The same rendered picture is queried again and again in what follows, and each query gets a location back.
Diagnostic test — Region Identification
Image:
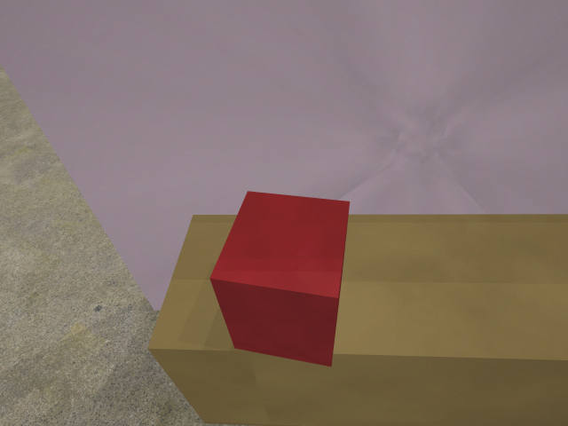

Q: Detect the pedestal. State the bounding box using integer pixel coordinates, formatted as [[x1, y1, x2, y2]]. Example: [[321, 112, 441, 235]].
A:
[[147, 214, 568, 426]]

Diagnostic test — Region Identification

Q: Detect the carton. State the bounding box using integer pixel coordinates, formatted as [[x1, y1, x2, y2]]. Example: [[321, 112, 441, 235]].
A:
[[210, 191, 350, 367]]

